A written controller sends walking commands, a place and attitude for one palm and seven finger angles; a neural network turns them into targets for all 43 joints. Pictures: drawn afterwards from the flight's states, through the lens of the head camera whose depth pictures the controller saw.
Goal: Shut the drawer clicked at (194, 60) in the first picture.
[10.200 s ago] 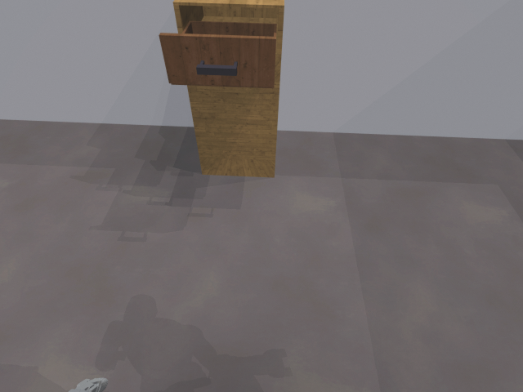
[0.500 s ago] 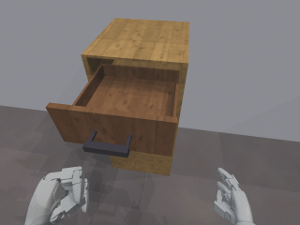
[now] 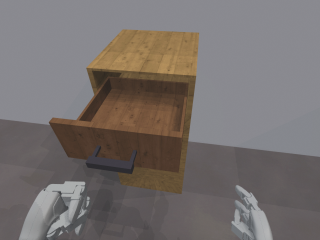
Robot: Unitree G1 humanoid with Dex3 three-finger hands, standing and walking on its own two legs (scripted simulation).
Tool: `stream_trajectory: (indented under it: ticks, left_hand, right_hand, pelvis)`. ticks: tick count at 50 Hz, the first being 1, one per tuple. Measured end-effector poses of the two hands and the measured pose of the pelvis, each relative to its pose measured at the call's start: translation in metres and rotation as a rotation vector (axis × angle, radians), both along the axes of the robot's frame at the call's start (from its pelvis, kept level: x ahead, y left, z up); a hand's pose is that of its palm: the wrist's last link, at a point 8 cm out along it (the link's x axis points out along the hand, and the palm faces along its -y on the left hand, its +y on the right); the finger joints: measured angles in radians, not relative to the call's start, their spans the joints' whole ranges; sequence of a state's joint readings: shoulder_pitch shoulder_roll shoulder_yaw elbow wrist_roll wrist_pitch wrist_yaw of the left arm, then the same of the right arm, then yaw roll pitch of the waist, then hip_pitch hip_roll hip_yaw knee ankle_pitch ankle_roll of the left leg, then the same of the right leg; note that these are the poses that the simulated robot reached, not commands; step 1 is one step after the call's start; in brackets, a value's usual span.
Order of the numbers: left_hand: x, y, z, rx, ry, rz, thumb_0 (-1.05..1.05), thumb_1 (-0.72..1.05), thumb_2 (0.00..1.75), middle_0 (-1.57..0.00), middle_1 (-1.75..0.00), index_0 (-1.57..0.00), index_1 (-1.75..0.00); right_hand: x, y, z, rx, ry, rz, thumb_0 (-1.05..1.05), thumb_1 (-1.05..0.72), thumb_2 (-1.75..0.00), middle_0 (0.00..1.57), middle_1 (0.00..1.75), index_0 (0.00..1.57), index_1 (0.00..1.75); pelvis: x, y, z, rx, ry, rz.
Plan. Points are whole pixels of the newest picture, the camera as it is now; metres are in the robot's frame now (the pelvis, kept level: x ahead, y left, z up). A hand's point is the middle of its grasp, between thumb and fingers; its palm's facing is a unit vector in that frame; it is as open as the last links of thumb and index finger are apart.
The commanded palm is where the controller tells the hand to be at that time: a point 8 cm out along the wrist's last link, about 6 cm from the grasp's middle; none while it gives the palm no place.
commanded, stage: raise the hand and make a fist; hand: left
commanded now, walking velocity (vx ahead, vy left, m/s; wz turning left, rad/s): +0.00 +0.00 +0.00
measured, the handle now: (113, 158) +0.32 +0.17 +0.04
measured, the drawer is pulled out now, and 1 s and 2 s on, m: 0.29 0.29 0.29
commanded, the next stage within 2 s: bring the fist close to the handle in 0.14 s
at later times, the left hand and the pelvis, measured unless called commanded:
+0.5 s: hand (87, 210) +0.15 +0.16 +0.11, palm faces +0.00 -1.00 -0.09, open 3.3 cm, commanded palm +0.12 +0.21 +0.11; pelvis -0.01 -0.02 +0.00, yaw +1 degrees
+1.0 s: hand (102, 200) +0.19 +0.15 +0.06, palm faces -0.05 -1.00 -0.05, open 3.3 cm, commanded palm +0.17 +0.21 +0.06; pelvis -0.01 +0.00 -0.01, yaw +0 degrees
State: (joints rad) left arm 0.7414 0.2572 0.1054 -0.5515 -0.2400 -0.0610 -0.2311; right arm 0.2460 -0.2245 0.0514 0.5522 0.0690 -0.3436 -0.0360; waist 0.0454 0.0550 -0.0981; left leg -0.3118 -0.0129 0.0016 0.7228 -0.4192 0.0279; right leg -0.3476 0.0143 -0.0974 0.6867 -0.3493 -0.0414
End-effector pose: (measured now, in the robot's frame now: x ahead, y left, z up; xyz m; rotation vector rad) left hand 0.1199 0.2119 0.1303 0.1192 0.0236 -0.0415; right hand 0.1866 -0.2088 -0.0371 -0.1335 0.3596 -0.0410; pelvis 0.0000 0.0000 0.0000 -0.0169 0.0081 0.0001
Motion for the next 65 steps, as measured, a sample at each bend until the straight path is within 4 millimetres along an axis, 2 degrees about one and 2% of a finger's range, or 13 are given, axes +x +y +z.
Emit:
stream_trajectory:
  ticks: [5,10,14,20,31,36,46,53,65]
  left_hand:
    - [-0.007,0.005,0.008,0.018,-0.053,0.047,0.02,0.9,0.9,-1.4,-1.6,-1.4,-1.6]
    - [-0.006,-0.001,0.008,0.009,-0.071,0.036,0.02,0.9,0.9,-1.4,-1.6,-1.4,-1.6]
    - [-0.001,-0.003,0.004,0.023,-0.042,0.014,0.02,0.9,0.9,-1.4,-1.6,-1.4,-1.6]
    - [0.004,0.004,-0.006,-0.002,-0.015,0.046,0.02,0.9,0.9,-1.4,-1.6,-1.4,-1.6]
    - [0.025,0.003,-0.029,-0.022,0.005,0.02,0.02,0.9,0.9,-1.4,-1.6,-1.4,-1.6]
    - [0.035,0.005,-0.038,-0.042,0.01,0.022,0.02,0.9,0.9,-1.4,-1.6,-1.4,-1.6]
    - [0.046,-0.003,-0.06,-0.07,0.03,-0.007,0.02,0.9,0.9,-1.4,-1.6,-1.4,-1.6]
    - [0.063,-0.001,-0.073,-0.066,0.024,-0.013,0.02,0.9,0.9,-1.4,-1.6,-1.4,-1.6]
    - [0.078,-0.004,-0.098,-0.086,0.05,-0.034,0.02,0.9,0.9,-1.4,-1.6,-1.4,-1.6]
  right_hand:
    - [0.0,-0.008,0.0,-0.006,-0.013,0.006,0.02,-0.91,-0.9,0.2,0.3,0.2,0.3]
    - [-0.002,-0.014,-0.002,-0.006,-0.022,0.011,0.02,-0.91,-0.9,0.2,0.3,0.2,0.3]
    - [-0.005,-0.019,-0.002,-0.001,-0.023,-0.002,0.02,-0.91,-0.9,0.2,0.3,0.2,0.3]
    - [-0.011,-0.028,-0.005,-0.012,-0.007,-0.022,0.02,-0.91,-0.9,0.21,0.3,0.2,0.3]
    - [-0.024,-0.04,-0.017,-0.064,0.068,-0.039,0.02,-0.91,-0.9,0.2,0.3,0.2,0.3]
    - [-0.027,-0.038,-0.022,-0.067,0.099,-0.053,0.02,-0.91,-0.9,0.2,0.3,0.2,0.3]
    - [-0.025,-0.02,-0.032,-0.065,0.142,-0.032,0.02,-0.91,-0.9,0.2,0.3,0.2,0.3]
    - [-0.026,-0.01,-0.042,-0.069,0.189,-0.015,0.02,-0.91,-0.9,0.21,0.3,0.2,0.3]
    - [-0.034,-0.012,-0.056,-0.08,0.257,-0.038,0.02,-0.91,-0.9,0.21,0.3,0.2,0.3]
  pelvis:
    - [-0.003,-0.007,0.0,-0.001,-0.008,0.007]
    - [-0.007,-0.013,0.0,-0.001,-0.013,0.012]
    - [-0.008,-0.017,0.001,0.003,-0.013,0.007]
    - [-0.009,-0.022,0.002,0.004,-0.005,0.007]
    - [-0.009,-0.019,0.0,0.006,0.027,0.009]
    - [-0.007,-0.014,-0.002,0.007,0.046,0.005]
    - [-0.007,-0.002,-0.008,0.005,0.079,0.006]
    - [-0.008,0.004,-0.015,0.001,0.111,0.007]
    - [-0.006,0.009,-0.025,-0.002,0.162,-0.001]
